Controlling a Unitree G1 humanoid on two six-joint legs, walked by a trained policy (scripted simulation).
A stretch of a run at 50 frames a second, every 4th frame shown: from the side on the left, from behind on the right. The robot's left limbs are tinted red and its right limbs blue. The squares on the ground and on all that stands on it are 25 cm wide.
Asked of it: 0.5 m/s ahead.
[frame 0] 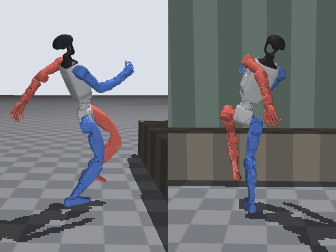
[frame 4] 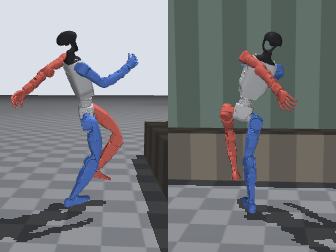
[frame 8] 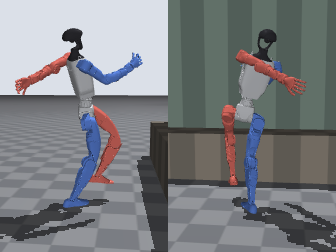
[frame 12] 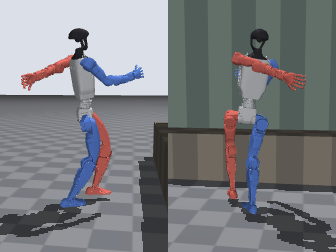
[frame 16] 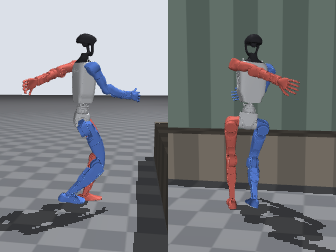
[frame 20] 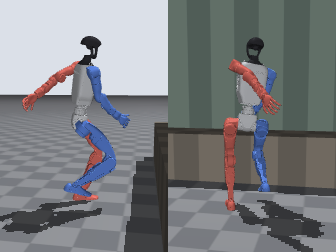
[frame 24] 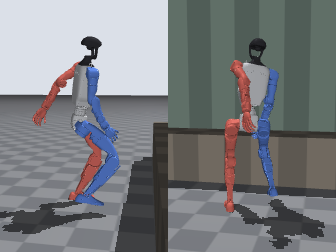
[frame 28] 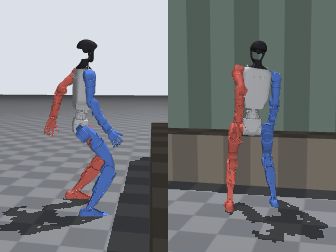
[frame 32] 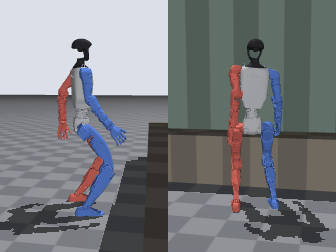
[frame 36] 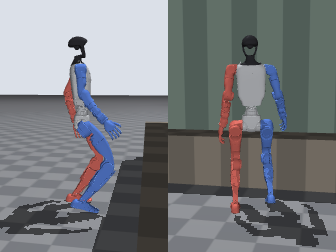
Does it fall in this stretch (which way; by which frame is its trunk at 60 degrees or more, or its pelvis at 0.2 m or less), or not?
no
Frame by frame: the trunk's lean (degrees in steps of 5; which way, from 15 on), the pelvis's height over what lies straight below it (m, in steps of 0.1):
0: 30 backward and to its right, 0.8
4: 30 backward and to its right, 0.8
8: 20 backward and to its right, 0.8
12: 10, 0.8
16: 5, 0.7
20: 10, 0.7
24: 10, 0.7
28: 5, 0.7
32: 5, 0.7
36: 5, 0.7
